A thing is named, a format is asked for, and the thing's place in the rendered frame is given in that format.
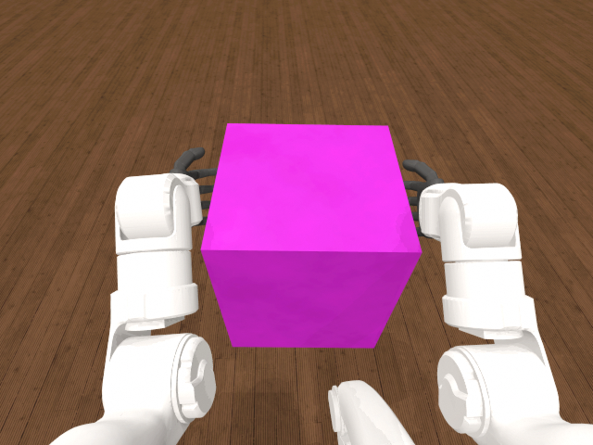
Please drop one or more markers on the right robot forearm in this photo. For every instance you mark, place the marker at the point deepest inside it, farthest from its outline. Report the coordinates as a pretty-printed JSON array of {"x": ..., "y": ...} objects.
[{"x": 477, "y": 225}]

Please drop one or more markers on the left robot hand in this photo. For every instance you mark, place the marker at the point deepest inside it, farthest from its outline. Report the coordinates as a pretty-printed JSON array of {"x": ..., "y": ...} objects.
[{"x": 183, "y": 162}]

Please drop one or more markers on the carton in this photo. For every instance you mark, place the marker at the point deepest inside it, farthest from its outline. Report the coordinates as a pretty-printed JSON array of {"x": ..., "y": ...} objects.
[{"x": 310, "y": 239}]

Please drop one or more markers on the right robot hand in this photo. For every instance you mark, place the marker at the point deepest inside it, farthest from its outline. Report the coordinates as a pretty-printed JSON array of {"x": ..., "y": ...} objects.
[{"x": 429, "y": 175}]

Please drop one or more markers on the left robot forearm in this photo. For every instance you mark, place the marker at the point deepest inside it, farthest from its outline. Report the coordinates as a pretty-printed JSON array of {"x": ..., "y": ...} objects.
[{"x": 154, "y": 215}]

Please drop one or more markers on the robot right thigh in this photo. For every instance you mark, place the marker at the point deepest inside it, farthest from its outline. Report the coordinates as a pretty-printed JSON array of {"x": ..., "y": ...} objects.
[{"x": 358, "y": 410}]

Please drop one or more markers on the robot right upper arm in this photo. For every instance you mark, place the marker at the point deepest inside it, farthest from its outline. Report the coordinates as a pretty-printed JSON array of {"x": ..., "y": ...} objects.
[{"x": 502, "y": 394}]

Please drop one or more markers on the robot left upper arm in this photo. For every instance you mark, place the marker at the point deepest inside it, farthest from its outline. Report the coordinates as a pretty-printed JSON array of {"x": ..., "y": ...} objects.
[{"x": 155, "y": 387}]

